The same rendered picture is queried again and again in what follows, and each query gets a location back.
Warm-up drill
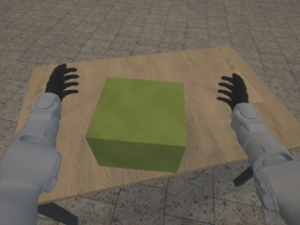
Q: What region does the carton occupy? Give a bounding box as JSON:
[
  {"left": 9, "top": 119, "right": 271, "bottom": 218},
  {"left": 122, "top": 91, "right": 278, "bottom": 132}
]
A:
[{"left": 85, "top": 77, "right": 187, "bottom": 173}]

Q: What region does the left robot forearm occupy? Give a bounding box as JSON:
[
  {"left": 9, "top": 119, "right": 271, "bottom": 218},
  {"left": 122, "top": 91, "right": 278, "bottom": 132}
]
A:
[{"left": 0, "top": 92, "right": 62, "bottom": 176}]

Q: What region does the robot right upper arm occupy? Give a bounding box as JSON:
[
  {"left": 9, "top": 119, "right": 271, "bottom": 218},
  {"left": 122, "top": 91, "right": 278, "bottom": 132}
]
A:
[{"left": 252, "top": 160, "right": 300, "bottom": 225}]

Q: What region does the right robot forearm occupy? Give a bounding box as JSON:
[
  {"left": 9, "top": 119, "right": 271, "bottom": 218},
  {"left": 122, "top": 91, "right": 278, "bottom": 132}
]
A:
[{"left": 231, "top": 102, "right": 300, "bottom": 172}]

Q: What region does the robot left upper arm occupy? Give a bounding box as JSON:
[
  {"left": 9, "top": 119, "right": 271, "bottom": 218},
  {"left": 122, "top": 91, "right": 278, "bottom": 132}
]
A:
[{"left": 0, "top": 140, "right": 63, "bottom": 225}]

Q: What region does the robot right hand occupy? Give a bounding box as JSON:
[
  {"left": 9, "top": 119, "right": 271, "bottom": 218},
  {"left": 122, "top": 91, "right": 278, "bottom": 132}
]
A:
[{"left": 217, "top": 73, "right": 248, "bottom": 111}]

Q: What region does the table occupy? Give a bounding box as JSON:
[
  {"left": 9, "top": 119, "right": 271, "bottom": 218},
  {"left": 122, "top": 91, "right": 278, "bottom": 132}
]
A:
[{"left": 14, "top": 46, "right": 300, "bottom": 225}]

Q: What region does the robot left hand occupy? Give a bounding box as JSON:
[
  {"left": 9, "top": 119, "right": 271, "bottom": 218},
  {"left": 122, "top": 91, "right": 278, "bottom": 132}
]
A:
[{"left": 45, "top": 63, "right": 79, "bottom": 102}]

